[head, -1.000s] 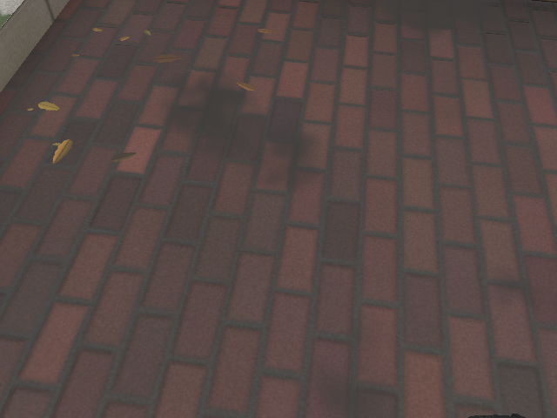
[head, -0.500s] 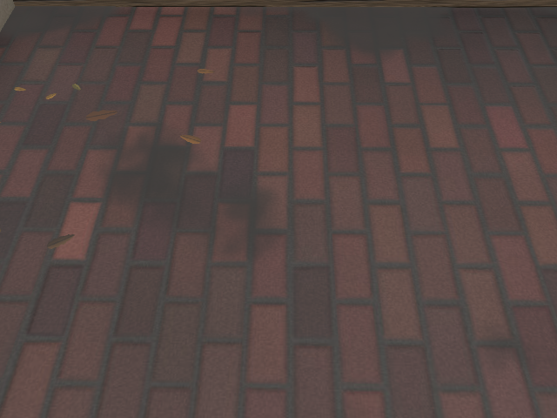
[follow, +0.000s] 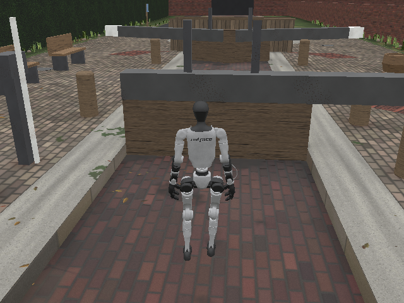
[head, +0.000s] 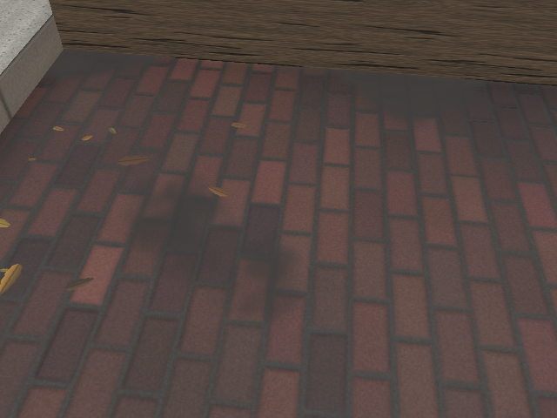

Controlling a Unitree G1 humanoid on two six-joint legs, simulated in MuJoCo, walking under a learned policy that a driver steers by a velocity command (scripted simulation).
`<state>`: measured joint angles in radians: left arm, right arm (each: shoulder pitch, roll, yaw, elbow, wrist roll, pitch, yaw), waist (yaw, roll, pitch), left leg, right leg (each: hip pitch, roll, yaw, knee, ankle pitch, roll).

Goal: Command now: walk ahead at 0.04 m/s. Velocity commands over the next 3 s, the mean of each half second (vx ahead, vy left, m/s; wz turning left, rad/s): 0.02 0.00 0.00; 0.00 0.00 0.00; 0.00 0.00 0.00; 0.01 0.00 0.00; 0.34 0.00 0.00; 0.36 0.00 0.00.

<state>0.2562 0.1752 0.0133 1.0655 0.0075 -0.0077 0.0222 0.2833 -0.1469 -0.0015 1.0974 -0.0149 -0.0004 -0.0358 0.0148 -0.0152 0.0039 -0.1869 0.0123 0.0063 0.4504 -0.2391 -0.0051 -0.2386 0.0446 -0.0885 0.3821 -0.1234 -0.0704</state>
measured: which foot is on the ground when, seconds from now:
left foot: down 0.00-1.00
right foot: down 0.00-1.00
